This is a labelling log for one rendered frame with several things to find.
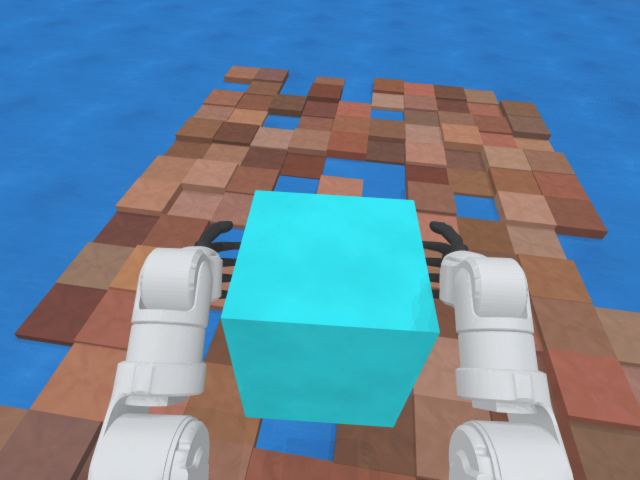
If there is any left robot hand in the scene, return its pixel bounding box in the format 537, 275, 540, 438
194, 221, 241, 299

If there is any right robot upper arm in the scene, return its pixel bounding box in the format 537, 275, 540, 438
449, 420, 572, 480

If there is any right robot hand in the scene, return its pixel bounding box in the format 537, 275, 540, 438
422, 221, 468, 299

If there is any left robot upper arm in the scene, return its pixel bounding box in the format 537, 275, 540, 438
90, 413, 209, 480

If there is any robot right forearm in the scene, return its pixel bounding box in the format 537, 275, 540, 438
439, 251, 574, 480

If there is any carton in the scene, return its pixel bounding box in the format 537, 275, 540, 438
221, 190, 440, 427

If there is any robot left forearm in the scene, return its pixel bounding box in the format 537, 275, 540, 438
88, 246, 223, 480

